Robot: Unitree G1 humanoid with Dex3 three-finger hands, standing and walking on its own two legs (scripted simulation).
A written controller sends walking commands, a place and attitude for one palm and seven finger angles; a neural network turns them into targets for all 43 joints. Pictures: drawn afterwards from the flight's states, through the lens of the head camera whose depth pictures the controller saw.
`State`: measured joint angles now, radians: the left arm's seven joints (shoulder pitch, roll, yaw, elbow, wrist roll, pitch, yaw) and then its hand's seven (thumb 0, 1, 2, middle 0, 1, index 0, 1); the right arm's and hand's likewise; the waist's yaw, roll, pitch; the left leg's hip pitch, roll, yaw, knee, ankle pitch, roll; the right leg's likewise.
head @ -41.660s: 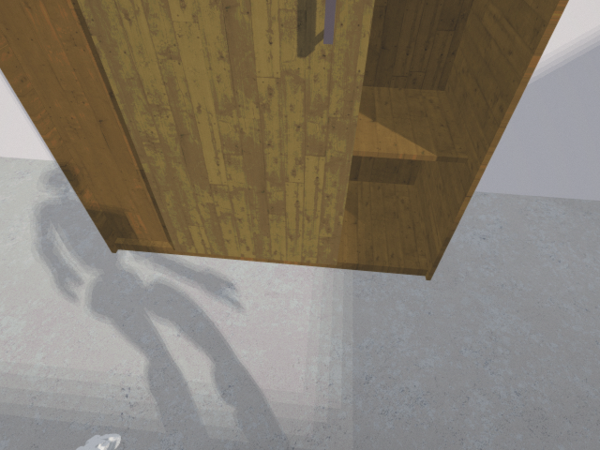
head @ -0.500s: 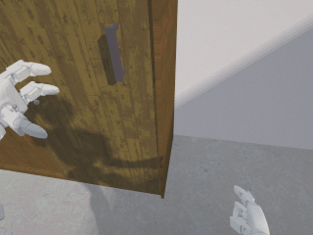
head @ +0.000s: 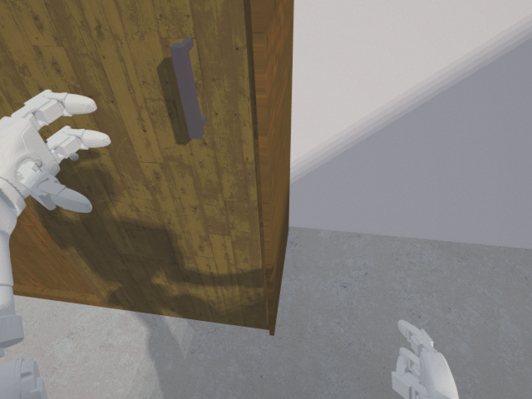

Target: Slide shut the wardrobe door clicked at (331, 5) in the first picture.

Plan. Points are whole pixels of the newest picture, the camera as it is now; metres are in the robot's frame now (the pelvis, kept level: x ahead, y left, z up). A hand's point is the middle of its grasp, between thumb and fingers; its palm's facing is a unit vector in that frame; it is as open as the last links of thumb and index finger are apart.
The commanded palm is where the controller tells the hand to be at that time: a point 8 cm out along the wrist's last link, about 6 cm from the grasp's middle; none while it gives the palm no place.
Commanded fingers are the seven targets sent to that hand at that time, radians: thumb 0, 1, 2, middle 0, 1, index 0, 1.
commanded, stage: move the hooked fingers beside the handle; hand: left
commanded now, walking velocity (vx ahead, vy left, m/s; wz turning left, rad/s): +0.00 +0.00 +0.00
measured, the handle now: (192, 90) +0.54 +0.18 +0.24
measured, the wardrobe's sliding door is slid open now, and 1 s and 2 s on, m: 0.01 0.01 0.01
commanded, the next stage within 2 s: feel for the door with the fingertips in 2.00 s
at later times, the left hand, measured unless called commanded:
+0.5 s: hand (112, 129) +0.39 +0.25 +0.25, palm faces +0.00 -1.00 -0.06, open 14.0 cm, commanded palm +0.37 +0.30 +0.25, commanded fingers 0.00 -0.50 0.30 -0.30 -1.20 -0.30 -1.20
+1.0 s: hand (138, 108) +0.45 +0.24 +0.25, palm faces -0.01 -1.00 -0.04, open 14.0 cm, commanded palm +0.43 +0.30 +0.25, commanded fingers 0.00 -0.50 0.30 -0.30 -1.20 -0.30 -1.20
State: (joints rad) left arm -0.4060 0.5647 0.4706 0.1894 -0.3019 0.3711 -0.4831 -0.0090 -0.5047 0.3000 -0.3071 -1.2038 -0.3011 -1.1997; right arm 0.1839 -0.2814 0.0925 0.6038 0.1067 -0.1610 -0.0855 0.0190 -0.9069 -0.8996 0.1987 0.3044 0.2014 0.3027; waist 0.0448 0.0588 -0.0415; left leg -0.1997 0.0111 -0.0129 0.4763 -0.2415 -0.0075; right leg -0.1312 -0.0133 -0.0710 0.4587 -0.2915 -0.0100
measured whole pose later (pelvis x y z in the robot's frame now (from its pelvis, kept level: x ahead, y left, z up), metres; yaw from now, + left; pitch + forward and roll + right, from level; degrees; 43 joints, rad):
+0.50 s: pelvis +0.00 +0.00 +0.00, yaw -1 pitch +0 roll +0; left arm -0.67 0.57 0.39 0.53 -0.22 0.29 -0.42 -0.01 -0.50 0.30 -0.31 -1.20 -0.30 -1.20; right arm 0.23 -0.29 0.08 0.63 0.10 -0.14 -0.10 0.02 -0.91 -0.90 0.20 0.30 0.20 0.30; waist 0.00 0.05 -0.04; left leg -0.24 0.01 0.00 0.47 -0.23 0.00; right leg -0.17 -0.01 -0.06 0.45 -0.28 -0.01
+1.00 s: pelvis +0.02 +0.01 +0.00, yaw -2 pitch +3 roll +0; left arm -0.83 0.61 0.40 0.77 -0.17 0.19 -0.40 -0.01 -0.50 0.30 -0.30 -1.20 -0.30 -1.20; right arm 0.33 -0.30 0.04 0.65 0.09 -0.11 -0.09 0.02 -0.91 -0.90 0.20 0.30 0.20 0.30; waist -0.05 0.04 -0.06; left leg -0.27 0.02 0.02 0.47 -0.26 0.00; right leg -0.21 -0.01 -0.04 0.44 -0.28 0.00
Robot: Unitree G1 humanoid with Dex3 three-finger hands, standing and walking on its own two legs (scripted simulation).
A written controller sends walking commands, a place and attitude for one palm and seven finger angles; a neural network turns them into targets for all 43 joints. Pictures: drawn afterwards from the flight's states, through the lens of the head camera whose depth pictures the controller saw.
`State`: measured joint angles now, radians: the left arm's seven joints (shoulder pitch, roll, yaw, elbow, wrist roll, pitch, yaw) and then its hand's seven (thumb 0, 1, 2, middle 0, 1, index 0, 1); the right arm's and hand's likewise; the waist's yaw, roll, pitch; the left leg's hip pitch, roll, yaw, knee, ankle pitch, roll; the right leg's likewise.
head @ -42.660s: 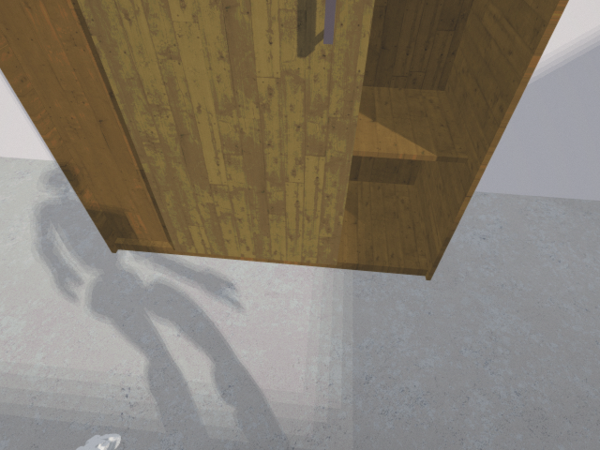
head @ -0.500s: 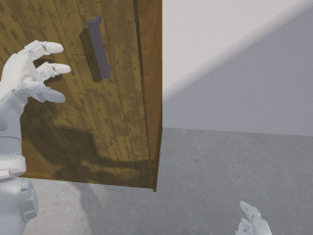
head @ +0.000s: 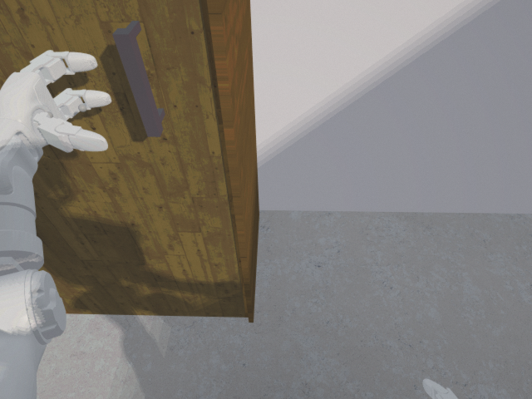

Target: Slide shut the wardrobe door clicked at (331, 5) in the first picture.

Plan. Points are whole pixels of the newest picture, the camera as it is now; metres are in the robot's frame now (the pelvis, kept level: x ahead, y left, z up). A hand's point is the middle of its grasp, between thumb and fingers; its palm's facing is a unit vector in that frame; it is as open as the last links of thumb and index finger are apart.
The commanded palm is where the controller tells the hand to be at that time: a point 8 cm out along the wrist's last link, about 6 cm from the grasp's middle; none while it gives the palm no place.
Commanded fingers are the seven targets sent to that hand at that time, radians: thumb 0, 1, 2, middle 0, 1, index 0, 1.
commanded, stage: move the hooked fingers beside the handle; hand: left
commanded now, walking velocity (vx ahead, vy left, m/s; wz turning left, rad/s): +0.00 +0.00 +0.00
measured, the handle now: (145, 81) +0.52 +0.19 +0.24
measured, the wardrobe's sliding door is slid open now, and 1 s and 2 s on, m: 0.01 0.01 0.01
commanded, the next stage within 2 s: feel for the door with the fingertips in 1.00 s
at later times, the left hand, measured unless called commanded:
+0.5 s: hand (90, 101) +0.45 +0.25 +0.24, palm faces +0.02 -1.00 -0.02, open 14.0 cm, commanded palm +0.43 +0.31 +0.24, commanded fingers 0.00 -0.50 0.30 -0.30 -1.20 -0.30 -1.20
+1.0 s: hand (85, 102) +0.45 +0.26 +0.24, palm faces +0.02 -1.00 -0.01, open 14.0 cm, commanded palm +0.44 +0.31 +0.24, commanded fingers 0.00 -0.50 0.30 -0.30 -1.20 -0.30 -1.20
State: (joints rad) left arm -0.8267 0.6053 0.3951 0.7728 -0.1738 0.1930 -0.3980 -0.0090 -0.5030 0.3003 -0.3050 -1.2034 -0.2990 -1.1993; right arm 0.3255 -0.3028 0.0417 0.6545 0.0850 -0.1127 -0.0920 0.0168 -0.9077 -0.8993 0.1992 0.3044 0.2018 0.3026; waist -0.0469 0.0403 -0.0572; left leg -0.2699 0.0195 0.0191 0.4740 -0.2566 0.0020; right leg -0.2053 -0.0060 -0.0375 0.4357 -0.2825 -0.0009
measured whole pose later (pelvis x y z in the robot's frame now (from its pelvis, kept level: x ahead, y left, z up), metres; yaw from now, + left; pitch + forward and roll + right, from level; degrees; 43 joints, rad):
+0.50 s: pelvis +0.00 +0.01 +0.00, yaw -1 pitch +5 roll -1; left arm -0.89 0.65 0.43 0.92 -0.14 0.12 -0.40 -0.01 -0.50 0.30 -0.31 -1.20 -0.30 -1.20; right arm 0.38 -0.31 0.03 0.66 0.08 -0.08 -0.08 0.01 -0.91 -0.90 0.20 0.30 0.20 0.30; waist -0.09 0.03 -0.07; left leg -0.31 0.02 0.04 0.49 -0.27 0.01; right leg -0.25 0.00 -0.01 0.44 -0.28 0.01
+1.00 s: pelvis +0.00 +0.01 +0.00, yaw -1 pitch +6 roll -1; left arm -0.96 0.67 0.39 1.01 -0.13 0.10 -0.40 -0.01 -0.50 0.30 -0.30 -1.20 -0.30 -1.20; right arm 0.35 -0.30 0.04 0.66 0.08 -0.08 -0.09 0.01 -0.91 -0.90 0.20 0.30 0.20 0.30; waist -0.08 0.03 -0.07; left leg -0.34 0.02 0.03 0.50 -0.27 0.01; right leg -0.27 -0.01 -0.03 0.44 -0.28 0.01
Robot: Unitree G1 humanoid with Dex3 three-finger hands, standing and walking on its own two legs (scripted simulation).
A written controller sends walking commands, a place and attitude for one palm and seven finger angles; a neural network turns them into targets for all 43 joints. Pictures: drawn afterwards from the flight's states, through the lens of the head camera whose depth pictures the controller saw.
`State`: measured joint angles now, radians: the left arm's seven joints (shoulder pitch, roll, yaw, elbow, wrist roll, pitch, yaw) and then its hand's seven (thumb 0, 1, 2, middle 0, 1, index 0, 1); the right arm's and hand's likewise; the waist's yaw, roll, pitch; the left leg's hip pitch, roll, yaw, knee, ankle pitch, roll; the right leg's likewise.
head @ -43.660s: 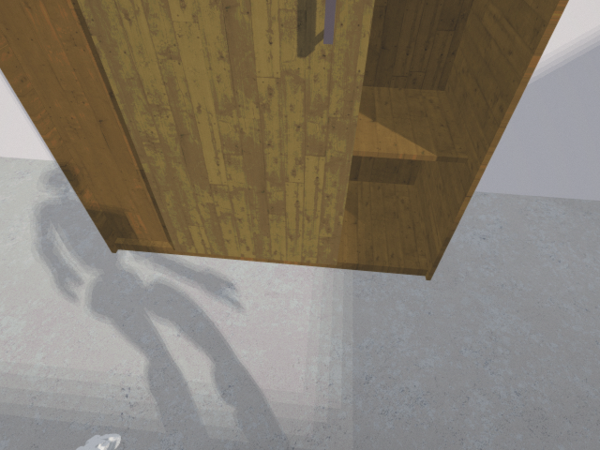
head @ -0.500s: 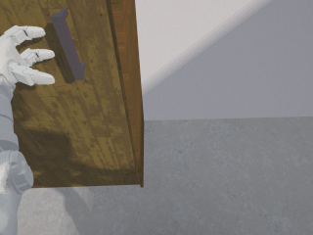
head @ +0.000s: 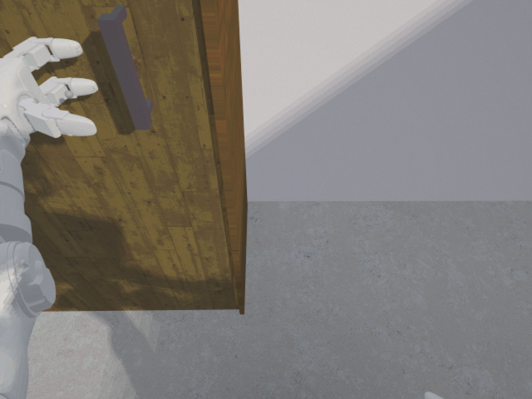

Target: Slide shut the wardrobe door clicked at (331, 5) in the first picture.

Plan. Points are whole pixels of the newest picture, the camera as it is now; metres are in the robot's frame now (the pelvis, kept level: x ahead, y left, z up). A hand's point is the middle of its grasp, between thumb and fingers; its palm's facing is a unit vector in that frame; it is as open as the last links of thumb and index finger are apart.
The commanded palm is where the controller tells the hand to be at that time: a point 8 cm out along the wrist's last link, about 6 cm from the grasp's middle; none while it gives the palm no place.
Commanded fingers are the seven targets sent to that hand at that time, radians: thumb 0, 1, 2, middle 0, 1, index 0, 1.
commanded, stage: feel for the door with the fingertips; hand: left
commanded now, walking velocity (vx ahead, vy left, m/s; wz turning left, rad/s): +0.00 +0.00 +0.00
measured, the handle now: (132, 71) +0.52 +0.19 +0.24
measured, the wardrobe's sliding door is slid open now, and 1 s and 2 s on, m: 0.01 0.01 0.01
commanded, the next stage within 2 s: slide the fingers in behind the handle in 0.82 s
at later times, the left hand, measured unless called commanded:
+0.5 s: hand (113, 90) +0.46 +0.20 +0.24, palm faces +0.02 -1.00 +0.00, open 14.0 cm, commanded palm +0.44 +0.27 +0.24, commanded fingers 0.00 -0.50 0.30 -0.30 -1.20 -0.30 -1.20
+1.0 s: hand (103, 82) +0.47 +0.22 +0.25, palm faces +0.02 -1.00 -0.01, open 13.6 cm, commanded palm +0.46 +0.26 +0.24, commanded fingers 0.00 -0.50 0.30 -0.30 -1.20 -0.30 -1.20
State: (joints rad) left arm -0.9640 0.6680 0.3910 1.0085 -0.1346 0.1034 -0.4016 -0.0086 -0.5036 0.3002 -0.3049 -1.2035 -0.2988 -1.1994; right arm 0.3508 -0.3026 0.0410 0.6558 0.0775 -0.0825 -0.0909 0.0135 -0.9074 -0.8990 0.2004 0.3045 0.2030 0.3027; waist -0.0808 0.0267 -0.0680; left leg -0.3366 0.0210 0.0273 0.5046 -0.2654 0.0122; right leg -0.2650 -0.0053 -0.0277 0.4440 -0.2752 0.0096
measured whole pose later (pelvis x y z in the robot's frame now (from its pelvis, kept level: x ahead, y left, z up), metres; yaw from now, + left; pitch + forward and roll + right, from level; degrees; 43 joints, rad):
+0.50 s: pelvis +0.01 -0.01 +0.00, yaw -1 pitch +5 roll -1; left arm -0.90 0.53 0.38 0.84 -0.15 0.16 -0.29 -0.01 -0.50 0.30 -0.31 -1.20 -0.30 -1.20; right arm 0.35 -0.28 0.04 0.66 0.07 -0.08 -0.08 0.01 -0.91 -0.90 0.20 0.30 0.20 0.30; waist -0.08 0.04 -0.07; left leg -0.30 0.03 0.04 0.48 -0.27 0.01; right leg -0.24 0.00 -0.01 0.44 -0.28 0.00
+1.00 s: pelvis +0.00 -0.01 +0.00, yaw +1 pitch +6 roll -1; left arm -1.10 0.61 0.33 1.12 -0.13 0.06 -0.32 -0.01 -0.50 0.30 -0.37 -1.25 -0.36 -1.26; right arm 0.39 -0.31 0.03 0.72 0.07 -0.09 -0.09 0.01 -0.91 -0.90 0.20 0.30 0.20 0.30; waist -0.09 0.03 -0.06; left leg -0.36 0.02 0.01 0.51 -0.26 0.00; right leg -0.29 0.00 -0.04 0.45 -0.28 0.00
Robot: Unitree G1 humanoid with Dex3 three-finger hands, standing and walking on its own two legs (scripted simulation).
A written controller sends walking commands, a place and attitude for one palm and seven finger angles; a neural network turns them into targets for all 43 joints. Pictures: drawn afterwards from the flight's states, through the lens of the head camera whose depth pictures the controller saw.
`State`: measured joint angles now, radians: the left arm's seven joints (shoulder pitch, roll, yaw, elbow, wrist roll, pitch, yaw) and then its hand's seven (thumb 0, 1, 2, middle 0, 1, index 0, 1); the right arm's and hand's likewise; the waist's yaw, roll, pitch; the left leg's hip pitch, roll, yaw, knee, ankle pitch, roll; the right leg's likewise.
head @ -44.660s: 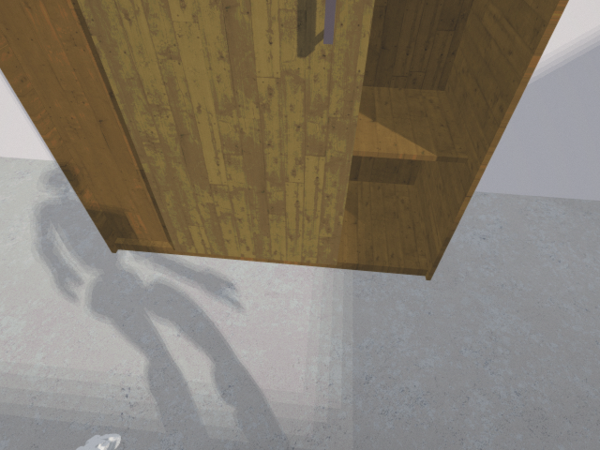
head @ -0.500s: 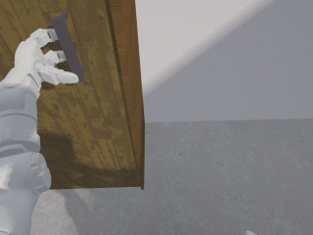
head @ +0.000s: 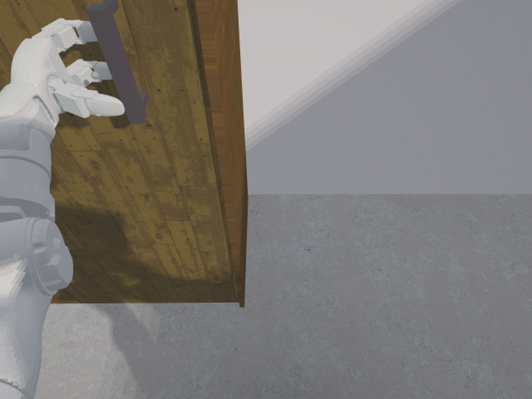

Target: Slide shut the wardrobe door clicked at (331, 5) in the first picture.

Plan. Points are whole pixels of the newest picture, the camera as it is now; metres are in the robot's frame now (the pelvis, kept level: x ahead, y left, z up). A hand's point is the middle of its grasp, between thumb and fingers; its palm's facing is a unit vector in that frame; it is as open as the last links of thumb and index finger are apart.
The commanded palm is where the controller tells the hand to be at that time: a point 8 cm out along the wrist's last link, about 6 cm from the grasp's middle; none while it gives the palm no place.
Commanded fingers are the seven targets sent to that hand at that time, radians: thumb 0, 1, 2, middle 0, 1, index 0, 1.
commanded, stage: slide the fingers in behind the handle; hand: left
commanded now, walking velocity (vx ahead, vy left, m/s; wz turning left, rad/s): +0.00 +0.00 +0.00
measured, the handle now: (125, 63) +0.52 +0.19 +0.24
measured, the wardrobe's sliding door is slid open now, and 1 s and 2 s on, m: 0.01 0.01 0.01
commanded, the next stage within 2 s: grip the handle and tug to test in 1.74 s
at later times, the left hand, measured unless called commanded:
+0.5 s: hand (97, 87) +0.46 +0.21 +0.24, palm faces +0.00 -1.00 -0.01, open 14.0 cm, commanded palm +0.44 +0.26 +0.24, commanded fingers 0.00 -0.50 0.30 -0.30 -1.20 -0.30 -1.20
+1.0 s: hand (120, 83) +0.46 +0.18 +0.25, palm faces +0.00 -1.00 +0.00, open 14.0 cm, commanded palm +0.44 +0.24 +0.24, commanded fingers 0.00 -0.50 0.30 -0.30 -1.20 -0.30 -1.20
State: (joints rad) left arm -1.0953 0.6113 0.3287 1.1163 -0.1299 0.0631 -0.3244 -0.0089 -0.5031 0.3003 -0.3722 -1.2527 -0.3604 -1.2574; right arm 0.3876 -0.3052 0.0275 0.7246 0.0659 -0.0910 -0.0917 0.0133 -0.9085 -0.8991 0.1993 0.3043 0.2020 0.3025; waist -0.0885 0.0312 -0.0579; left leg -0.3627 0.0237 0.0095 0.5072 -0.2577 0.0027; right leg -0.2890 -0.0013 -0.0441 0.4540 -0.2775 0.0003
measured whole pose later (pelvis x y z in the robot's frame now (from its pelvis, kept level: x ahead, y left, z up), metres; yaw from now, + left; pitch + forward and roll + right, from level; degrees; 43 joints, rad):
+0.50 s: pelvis +0.00 +0.01 +0.00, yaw -1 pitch +4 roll -1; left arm -0.91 0.51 0.33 0.83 -0.16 0.15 -0.28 -0.01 -0.50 0.30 -0.31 -1.21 -0.30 -1.20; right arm 0.35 -0.29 0.03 0.68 0.07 -0.11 -0.08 0.01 -0.91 -0.90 0.20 0.30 0.20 0.30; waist -0.07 0.03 -0.07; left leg -0.31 0.02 0.03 0.50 -0.26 0.01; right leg -0.24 -0.01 -0.02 0.44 -0.27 0.01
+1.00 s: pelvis +0.00 +0.00 +0.00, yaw -1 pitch +4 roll +0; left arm -0.93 0.46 0.31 0.84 -0.16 0.16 -0.23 -0.01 -0.50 0.30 -0.30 -1.20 -0.30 -1.20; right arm 0.34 -0.28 0.03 0.69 0.08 -0.08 -0.08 0.01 -0.91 -0.90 0.20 0.30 0.20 0.30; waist -0.06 0.04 -0.07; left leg -0.29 0.02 0.03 0.48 -0.26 0.00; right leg -0.23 0.00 -0.03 0.45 -0.28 0.00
